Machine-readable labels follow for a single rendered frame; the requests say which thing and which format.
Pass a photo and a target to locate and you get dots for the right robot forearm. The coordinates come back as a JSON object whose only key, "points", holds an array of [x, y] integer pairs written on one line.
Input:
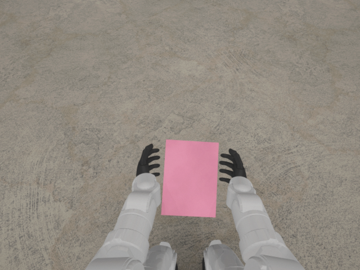
{"points": [[254, 227]]}

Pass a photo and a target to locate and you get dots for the robot left upper arm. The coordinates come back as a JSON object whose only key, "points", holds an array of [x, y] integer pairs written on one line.
{"points": [[121, 263]]}

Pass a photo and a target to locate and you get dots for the robot left thigh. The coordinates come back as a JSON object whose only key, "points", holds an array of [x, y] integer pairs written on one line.
{"points": [[160, 257]]}

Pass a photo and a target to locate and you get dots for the left robot hand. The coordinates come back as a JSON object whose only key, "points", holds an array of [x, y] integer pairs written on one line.
{"points": [[143, 164]]}

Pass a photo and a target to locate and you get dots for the carton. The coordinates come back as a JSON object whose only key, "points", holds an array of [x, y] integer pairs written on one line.
{"points": [[190, 178]]}

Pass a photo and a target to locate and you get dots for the robot right upper arm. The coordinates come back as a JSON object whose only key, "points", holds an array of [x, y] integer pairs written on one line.
{"points": [[265, 262]]}

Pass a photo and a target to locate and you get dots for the left robot forearm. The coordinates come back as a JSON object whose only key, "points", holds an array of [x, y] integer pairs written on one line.
{"points": [[131, 232]]}

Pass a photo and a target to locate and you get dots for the robot left shin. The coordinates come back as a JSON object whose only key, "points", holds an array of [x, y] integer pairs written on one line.
{"points": [[165, 244]]}

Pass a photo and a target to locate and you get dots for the right robot hand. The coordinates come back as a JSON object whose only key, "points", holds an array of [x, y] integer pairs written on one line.
{"points": [[236, 166]]}

